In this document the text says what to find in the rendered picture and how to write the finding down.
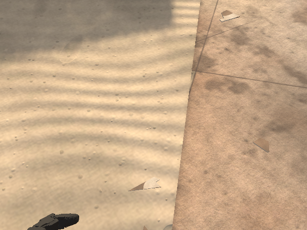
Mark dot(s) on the robot left hand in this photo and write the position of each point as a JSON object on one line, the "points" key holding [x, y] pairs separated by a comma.
{"points": [[56, 222]]}

